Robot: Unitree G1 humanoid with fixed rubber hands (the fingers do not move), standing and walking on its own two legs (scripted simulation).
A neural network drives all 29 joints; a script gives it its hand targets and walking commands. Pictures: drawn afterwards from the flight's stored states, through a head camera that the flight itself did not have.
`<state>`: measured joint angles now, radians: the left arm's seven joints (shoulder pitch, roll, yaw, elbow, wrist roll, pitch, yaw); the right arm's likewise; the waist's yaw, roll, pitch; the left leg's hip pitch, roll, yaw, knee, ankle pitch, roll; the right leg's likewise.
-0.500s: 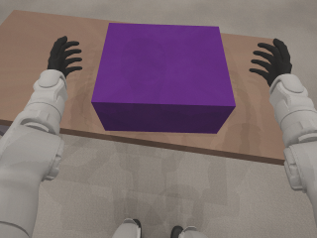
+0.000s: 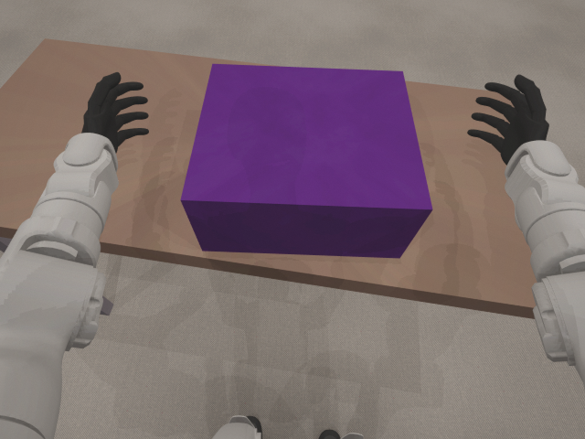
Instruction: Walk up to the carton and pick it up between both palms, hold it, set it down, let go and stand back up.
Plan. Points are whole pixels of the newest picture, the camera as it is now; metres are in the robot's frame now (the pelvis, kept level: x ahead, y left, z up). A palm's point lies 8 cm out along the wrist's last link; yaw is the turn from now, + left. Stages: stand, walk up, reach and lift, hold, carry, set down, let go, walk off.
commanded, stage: set down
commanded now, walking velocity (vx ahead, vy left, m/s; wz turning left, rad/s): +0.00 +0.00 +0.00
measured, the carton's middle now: (304, 159) +0.53 +0.03 +0.01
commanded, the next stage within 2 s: none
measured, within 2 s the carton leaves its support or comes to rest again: neither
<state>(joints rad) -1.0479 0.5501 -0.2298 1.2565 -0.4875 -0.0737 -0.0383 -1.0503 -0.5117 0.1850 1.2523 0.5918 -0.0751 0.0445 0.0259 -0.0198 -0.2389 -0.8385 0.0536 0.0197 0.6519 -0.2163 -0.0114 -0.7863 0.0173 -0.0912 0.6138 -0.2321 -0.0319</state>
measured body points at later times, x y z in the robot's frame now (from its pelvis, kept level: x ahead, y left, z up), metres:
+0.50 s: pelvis +0.00 -0.01 +0.02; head +0.06 +0.01 +0.46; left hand +0.39 +0.28 +0.07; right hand +0.41 -0.24 +0.08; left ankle +0.04 +0.12 -0.71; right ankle +0.02 -0.10 -0.71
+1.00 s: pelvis +0.02 +0.00 +0.03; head +0.03 +0.02 +0.48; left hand +0.31 +0.28 +0.04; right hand +0.31 -0.24 +0.04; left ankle +0.04 +0.12 -0.71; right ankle +0.02 -0.10 -0.71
